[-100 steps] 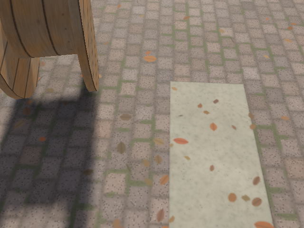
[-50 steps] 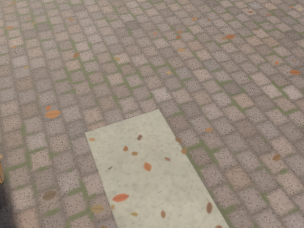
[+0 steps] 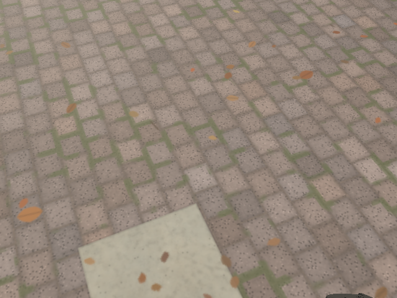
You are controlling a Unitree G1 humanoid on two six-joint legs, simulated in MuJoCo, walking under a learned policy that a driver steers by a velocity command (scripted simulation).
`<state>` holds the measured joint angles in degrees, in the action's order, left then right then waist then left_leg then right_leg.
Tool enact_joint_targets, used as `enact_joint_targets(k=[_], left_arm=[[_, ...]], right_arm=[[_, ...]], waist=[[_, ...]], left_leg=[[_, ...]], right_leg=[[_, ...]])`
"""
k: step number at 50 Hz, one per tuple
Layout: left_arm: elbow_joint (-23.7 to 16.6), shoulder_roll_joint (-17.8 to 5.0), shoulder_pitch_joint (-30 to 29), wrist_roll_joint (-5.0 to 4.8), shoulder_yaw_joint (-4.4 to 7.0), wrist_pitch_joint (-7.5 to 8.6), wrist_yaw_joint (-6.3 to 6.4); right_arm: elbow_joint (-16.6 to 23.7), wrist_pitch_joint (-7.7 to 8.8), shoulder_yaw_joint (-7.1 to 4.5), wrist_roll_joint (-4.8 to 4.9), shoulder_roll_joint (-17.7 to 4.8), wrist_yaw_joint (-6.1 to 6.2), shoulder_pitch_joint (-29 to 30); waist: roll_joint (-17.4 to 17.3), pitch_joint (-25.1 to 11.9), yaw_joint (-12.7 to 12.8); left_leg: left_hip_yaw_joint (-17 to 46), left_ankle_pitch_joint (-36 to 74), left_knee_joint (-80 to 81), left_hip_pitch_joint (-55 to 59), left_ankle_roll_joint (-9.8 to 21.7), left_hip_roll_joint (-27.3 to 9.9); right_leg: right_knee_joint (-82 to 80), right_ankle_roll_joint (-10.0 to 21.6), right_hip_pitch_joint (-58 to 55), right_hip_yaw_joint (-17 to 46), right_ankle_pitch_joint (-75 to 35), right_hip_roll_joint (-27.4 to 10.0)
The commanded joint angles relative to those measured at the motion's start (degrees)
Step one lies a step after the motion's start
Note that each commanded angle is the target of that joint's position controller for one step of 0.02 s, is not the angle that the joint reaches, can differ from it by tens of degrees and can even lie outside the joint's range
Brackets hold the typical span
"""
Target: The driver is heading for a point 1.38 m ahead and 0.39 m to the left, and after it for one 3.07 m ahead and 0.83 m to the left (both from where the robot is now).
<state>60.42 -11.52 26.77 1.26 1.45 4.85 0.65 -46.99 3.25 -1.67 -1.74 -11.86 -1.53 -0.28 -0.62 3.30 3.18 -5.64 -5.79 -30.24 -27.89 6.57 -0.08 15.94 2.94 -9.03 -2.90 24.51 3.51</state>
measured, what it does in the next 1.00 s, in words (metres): walks ahead: right foot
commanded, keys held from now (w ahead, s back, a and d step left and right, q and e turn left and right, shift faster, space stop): w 0.54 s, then w+q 0.46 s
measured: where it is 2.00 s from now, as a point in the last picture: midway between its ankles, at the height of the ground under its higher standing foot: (166, 142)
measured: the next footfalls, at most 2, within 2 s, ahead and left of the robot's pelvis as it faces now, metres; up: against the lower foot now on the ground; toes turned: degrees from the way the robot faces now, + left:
right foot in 0.56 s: +0.48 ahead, -0.10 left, +0.00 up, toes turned -4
left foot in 1.12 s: +0.74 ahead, +0.10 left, +0.00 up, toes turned +21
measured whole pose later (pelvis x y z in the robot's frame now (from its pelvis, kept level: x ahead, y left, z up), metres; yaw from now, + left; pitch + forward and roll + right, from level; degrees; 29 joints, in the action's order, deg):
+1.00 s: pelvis +0.55 -0.02 +0.02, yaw +12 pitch +0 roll -1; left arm 58.8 -10.3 23.7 1.0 2.0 6.0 1.3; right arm -50.8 0.6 -2.4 -1.6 -12.0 -2.8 -5.1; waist -1.8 3.3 1.8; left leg -5.0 -0.8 -41.2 -35.5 4.5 -4.3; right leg 12.2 2.9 -4.9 -15.8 17.8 2.6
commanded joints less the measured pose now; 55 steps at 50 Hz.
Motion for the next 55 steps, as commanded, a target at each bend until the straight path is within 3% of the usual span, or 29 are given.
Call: enact_joint_targets(k=[1, 2, 3, 4, 5, 7, 9, 12, 17, 22, 25, 27, 28, 29, 30, 31, 32, 33, 35, 40, 45, 49, 52, 54, 55], left_arm=[[-4.1, -7.1, -0.2, -0.28, 0.98, 0.18, 0.23], [-3.9, -1.8, 7.3, -2.08, 0.40, 0.08, -0.53], [-4.2, -7.6, 1.2, -0.63, 1.72, -0.16, -0.33], [-5.9, -7.9, -3.9, -0.59, 1.96, 0.16, -0.68], [-6.1, -6.7, -5.8, -0.56, 1.74, 0.31, -0.83], [-5.4, -4.7, -4.4, 0.75, 1.45, -1.09, -1.40], [-5.5, -3.6, -4.8, 0.94, 1.37, -2.09, -1.99], [-7.8, -4.1, -11.6, 0.97, 1.42, -2.86, -2.38], [-11.4, -3.5, -22.8, 0.26, 0.83, -2.58, -2.58], [-14.1, -3.6, -30.1, 0.12, 0.41, -2.14, -2.39], [-14.6, -4.7, -29.0, 0.10, 0.83, -1.47, -2.16], [-11.6, -6.3, -19.1, 0.21, 1.83, -0.80, -1.41], [-8.4, -8.0, -9.1, 0.91, 2.72, -0.12, -0.82], [-6.9, -13.3, 0.4, 2.56, 4.19, 0.32, 0.01], [-6.9, -16.8, 1.0, 2.34, 5.11, -0.22, -0.48], [-7.6, -13.1, -4.2, 0.34, 4.48, -0.77, -0.84], [-8.5, -9.4, -9.9, -0.04, 3.40, -0.57, -0.94], [-8.6, -6.5, -12.6, 0.13, 2.69, -0.11, -1.07], [-7.4, -3.9, -12.8, -0.13, 1.84, 0.62, -0.50], [-5.5, -5.9, -7.5, -0.50, 2.21, 2.26, -0.10], [-4.5, -5.5, -4.4, -0.38, 1.79, 2.15, 0.32], [-3.1, -6.7, -0.3, -0.28, 1.94, 1.54, 1.13], [-3.0, -8.4, -0.7, 0.01, 2.32, 0.64, 1.78], [-3.6, -10.2, -2.2, 0.32, 2.91, -0.29, 1.97], [-4.2, -10.9, -2.7, 0.31, 3.17, -0.82, 1.72]], right_arm=[[-5.3, 1.12, -4.36, -1.80, -13.8, 1.98, -29.4], [-5.2, 0.75, -5.05, -1.60, -17.1, 1.50, -28.1], [-4.4, 0.25, -4.63, 0.76, -13.7, 1.07, -22.1], [-3.5, 0.40, -3.50, 1.14, -9.9, 0.93, -16.3], [-3.7, 0.85, -2.74, 0.85, -7.2, 0.71, -14.2], [-5.2, 1.63, -1.86, 0.99, -4.7, 1.06, -14.2], [-6.9, 2.60, -1.88, 1.15, -5.3, 1.08, -17.2], [-8.3, 2.96, -2.12, 1.33, -6.9, 1.11, -20.3], [-9.9, 2.74, -1.58, 1.36, -6.4, 1.20, -25.0], [-11.9, 2.42, -1.40, 0.71, -6.7, 1.89, -29.5], [-12.4, 2.11, -1.64, 0.27, -7.7, 2.49, -28.3], [-12.3, 1.88, -1.89, 0.14, -8.7, 2.58, -26.4], [-12.1, 1.73, -1.62, 0.58, -8.1, 2.42, -25.7], [-9.8, 1.90, -0.61, 2.02, -5.0, 1.94, -26.6], [-9.8, 1.66, -0.27, 3.28, -1.6, 1.80, -33.0], [-10.1, 1.12, -1.96, 1.82, -7.6, 2.23, -27.6], [-8.8, 1.38, -2.01, 1.73, -6.8, 1.91, -23.6], [-8.7, 1.31, -1.85, 1.63, -5.3, 1.71, -22.2], [-9.3, -0.23, -1.89, 0.18, -3.7, 0.88, -23.4], [-6.4, -2.30, -2.05, 0.18, -2.4, -0.38, -16.6], [-2.3, -2.02, -1.25, 0.45, -1.7, -1.15, -6.1], [0.7, -1.89, -0.58, 0.06, -1.6, -1.47, 0.4], [0.9, -1.95, -1.13, -0.18, -3.0, -1.34, -1.5], [-0.8, -1.93, -2.11, -0.27, -4.7, -0.91, -8.5], [-2.4, -1.58, -2.98, -0.44, -6.2, -0.61, -14.3]], waist=[[-3.3, -16.8, -13.4], [-15.0, -21.4, -8.3], [-4.6, -14.8, -7.7], [-2.4, -6.8, -5.9], [-0.1, -3.4, -4.6], [-1.8, -1.9, -1.7], [-1.8, -1.9, -1.1], [-1.8, 0.7, -1.8], [-2.2, 2.3, -4.5], [-3.1, 3.0, -6.8], [-3.6, 2.5, -5.0], [-4.0, -2.6, -0.5], [-2.0, -7.9, 3.6], [4.7, -15.8, 5.7], [14.6, -21.7, 2.5], [4.4, -15.5, 1.7], [3.2, -7.3, -0.3], [2.1, -3.7, -1.7], [4.4, -1.4, -4.1], [4.0, 0.4, -4.6], [4.0, 2.6, -2.9], [4.1, 3.3, -1.1], [5.8, 1.1, -3.0], [7.1, -3.1, -6.3], [6.6, -6.5, -8.7]], left_leg=[[16.1, -6.5, 3.0, 36.9, 5.8, -12.6], [45.2, -9.4, 11.7, 47.8, 14.0, -25.5], [43.1, -15.9, 14.8, 41.1, 11.9, -21.8], [33.4, -14.8, 16.3, 32.1, 9.9, -20.0], [27.5, -8.6, 18.5, 25.7, 8.4, -17.4], [19.0, -1.1, 20.6, 18.8, 5.6, -13.2], [15.8, 4.4, 21.6, 17.8, 5.8, -12.2], [12.6, 4.5, 24.3, 18.8, 5.9, -11.1], [8.5, 12.3, 24.3, 23.0, 4.2, -9.0], [7.7, 19.5, 21.8, 31.4, 4.5, -11.0], [7.1, 30.3, 17.0, 35.5, 3.9, -12.8], [5.7, 44.1, 5.4, 35.3, 2.5, -12.0], [4.4, 39.5, -6.3, 29.2, 1.4, -9.7], [2.3, 18.9, -24.5, 13.7, -0.3, -5.6], [2.8, -25.6, -42.1, -2.8, -1.5, 4.4], [9.6, -21.3, -45.0, -6.4, -0.5, 0.7], [9.6, -15.6, -42.7, -6.8, -0.4, -1.6], [9.3, -12.1, -39.6, -5.0, -0.4, -3.7], [8.9, -9.6, -36.5, -1.0, -1.5, -5.1], [6.9, -2.4, -33.4, -7.8, -3.0, -6.2], [3.0, 6.3, -18.5, -9.7, -3.6, -5.1], [-1.6, 5.5, -8.9, -8.4, -1.6, -3.3], [-4.1, -1.4, -6.5, -3.2, 1.6, 0.4], [-5.1, -7.7, -5.6, 4.4, 4.5, 4.0], [-4.2, -9.0, -2.7, 11.8, 6.1, 5.5]], right_leg=[[41.1, 3.7, 19.3, -1.2, -37.4, -9.0], [59.7, 1.9, 39.4, 1.2, 7.1, 2.5], [62.0, 3.1, 44.2, 7.5, 2.4, -1.6], [59.3, 3.3, 45.0, 6.8, -3.6, -4.3], [56.0, 3.1, 42.9, 6.3, -6.8, -6.2], [51.2, 1.9, 37.4, 5.8, -8.7, -8.3], [49.2, 0.8, 37.0, 4.5, -9.7, -8.5], [43.8, -0.8, 43.4, 2.9, -15.2, -10.2], [28.9, -2.2, 46.2, 0.1, -24.0, -9.5], [19.7, -0.6, 45.9, -1.6, -24.2, -7.3], [16.1, 1.9, 42.1, -1.9, -18.3, -5.5], [13.0, 4.3, 29.5, -3.3, -14.8, -1.8], [10.0, 5.9, 15.6, -1.9, -17.6, -2.6], [9.0, 9.6, -1.9, 14.3, -11.8, -16.7], [2.3, 15.9, -11.2, 39.1, -11.1, -30.3], [0.3, 13.5, -4.5, 35.9, -6.3, -26.9], [-2.1, 11.3, 4.8, 26.7, -7.3, -24.9], [-4.6, 8.9, 10.8, 20.4, -10.9, -22.2], [-6.9, 5.7, 17.1, 11.4, -16.7, -18.4], [-8.7, 4.5, 16.2, 1.5, -27.2, -17.1], [-8.3, 3.1, 13.7, -5.9, -35.3, -15.2], [-6.2, 3.1, 6.9, -9.0, -43.1, -17.3], [1.5, 2.7, 1.9, -11.6, -62.9, -18.6], [13.7, 3.2, 0.9, -12.5, -72.9, -19.2], [23.8, 3.1, 3.3, -12.4, -69.4, -19.3]])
